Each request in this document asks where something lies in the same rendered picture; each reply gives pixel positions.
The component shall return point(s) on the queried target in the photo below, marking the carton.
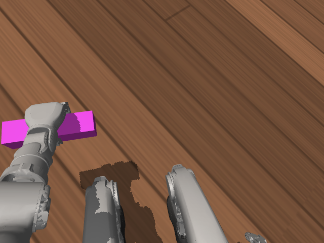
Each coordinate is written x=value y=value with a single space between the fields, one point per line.
x=75 y=126

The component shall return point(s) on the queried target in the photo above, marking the left robot hand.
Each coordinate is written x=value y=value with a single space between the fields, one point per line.
x=52 y=114

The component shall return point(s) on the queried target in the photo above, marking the left robot arm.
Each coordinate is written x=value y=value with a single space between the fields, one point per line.
x=24 y=189

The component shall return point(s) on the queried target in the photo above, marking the right robot foot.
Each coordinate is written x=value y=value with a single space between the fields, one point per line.
x=179 y=238

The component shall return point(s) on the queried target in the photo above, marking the right robot hand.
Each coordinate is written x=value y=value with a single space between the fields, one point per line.
x=253 y=238

